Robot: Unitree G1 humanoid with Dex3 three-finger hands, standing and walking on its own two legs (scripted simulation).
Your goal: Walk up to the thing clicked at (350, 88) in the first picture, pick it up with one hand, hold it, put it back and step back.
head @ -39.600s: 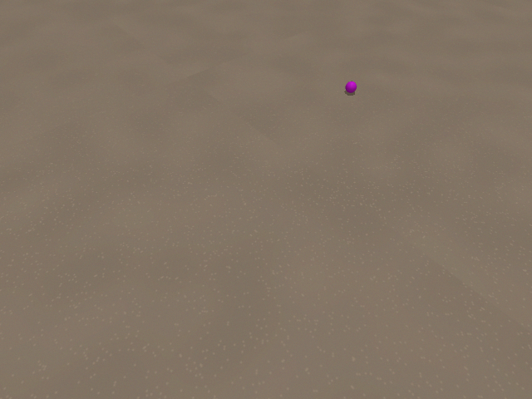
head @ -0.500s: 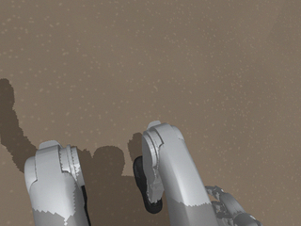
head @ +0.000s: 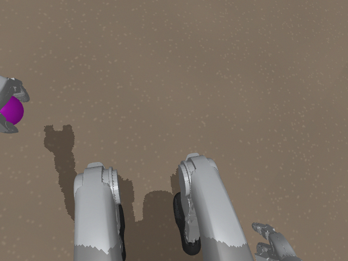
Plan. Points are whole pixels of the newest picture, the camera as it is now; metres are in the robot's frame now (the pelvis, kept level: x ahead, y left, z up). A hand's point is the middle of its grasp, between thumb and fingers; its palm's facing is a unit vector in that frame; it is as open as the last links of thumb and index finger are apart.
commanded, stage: lift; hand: left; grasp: from above
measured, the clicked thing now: (2, 110) +0.45 +0.35 -0.13
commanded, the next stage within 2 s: hold in 1.18 s
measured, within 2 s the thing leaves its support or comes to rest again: neither
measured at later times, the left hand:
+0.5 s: hand out of the picture +0.36 +0.31 +0.11, palm faces -0.42 -0.13 -0.90, open 8.7 cm
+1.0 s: hand out of the picture +0.36 +0.27 +0.23, palm faces -0.41 -0.11 -0.90, open 8.7 cm
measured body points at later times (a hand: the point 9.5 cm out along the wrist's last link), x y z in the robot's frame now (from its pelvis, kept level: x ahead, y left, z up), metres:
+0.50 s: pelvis +0.02 +0.00 +0.18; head +0.14 +0.04 +0.61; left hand +0.38 +0.31 +0.16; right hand +0.16 -0.25 +0.06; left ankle +0.09 +0.12 -0.36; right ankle +0.10 -0.13 -0.36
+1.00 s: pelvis +0.06 +0.00 +0.31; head +0.12 +0.01 +0.76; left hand +0.38 +0.28 +0.29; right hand +0.17 -0.25 +0.19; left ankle +0.09 +0.12 -0.36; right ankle +0.10 -0.13 -0.36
